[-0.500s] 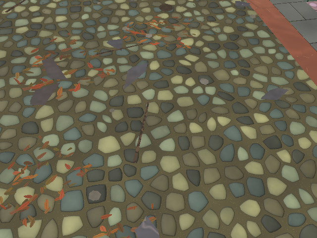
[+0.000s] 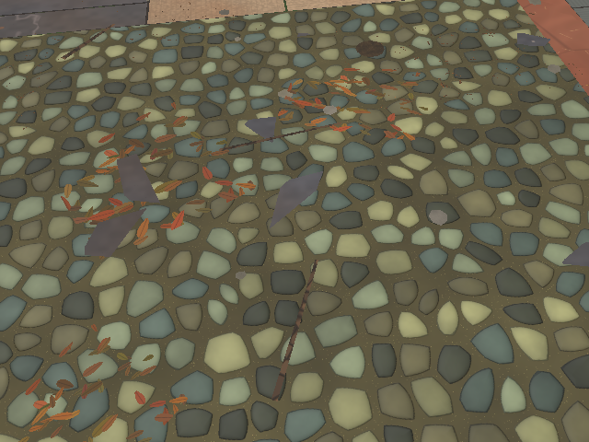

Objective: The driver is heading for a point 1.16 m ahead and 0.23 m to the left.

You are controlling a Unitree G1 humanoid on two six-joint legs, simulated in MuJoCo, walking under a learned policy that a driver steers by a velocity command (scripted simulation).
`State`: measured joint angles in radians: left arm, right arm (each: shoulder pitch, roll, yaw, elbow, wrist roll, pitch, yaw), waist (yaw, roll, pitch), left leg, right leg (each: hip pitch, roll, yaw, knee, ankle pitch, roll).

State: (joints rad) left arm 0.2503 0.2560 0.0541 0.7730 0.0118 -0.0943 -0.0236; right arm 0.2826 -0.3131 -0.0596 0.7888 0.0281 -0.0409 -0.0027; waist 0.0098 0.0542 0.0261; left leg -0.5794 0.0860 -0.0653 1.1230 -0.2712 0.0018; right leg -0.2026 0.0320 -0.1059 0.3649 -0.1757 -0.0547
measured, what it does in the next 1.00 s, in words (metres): walks ahead, turning left: left foot, then right foot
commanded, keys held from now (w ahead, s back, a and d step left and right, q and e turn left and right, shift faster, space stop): w+q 0.50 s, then w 0.50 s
